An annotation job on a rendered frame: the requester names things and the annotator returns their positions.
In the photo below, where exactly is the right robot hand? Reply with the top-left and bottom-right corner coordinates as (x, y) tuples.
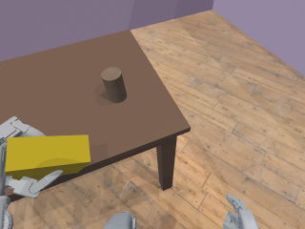
(222, 194), (259, 229)

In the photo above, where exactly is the left robot hand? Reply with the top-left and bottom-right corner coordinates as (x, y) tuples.
(0, 116), (64, 199)

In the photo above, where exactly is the table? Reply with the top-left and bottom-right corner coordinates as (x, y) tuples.
(0, 30), (191, 203)

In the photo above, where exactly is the left robot thigh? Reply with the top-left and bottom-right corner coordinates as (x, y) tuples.
(103, 212), (136, 229)

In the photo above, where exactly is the sponge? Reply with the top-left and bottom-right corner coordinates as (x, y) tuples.
(5, 135), (91, 180)

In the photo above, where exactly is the robot left forearm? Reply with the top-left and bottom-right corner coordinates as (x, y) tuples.
(0, 196), (13, 229)

